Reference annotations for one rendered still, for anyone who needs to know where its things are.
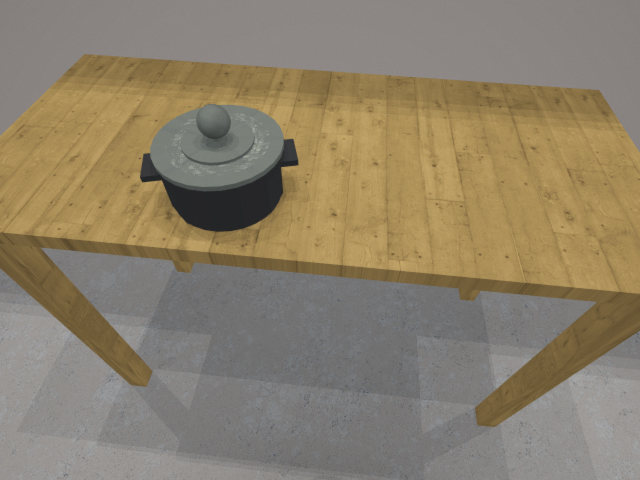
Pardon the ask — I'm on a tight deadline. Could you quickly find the knob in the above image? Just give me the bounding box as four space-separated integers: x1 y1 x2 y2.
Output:
196 104 231 139

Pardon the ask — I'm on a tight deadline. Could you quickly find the table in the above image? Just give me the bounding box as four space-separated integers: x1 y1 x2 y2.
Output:
0 54 640 427

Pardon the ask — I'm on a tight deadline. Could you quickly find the pot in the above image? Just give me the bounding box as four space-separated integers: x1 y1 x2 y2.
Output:
140 139 298 232

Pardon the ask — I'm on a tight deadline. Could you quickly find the lid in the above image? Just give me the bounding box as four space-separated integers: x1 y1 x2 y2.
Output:
150 105 284 191

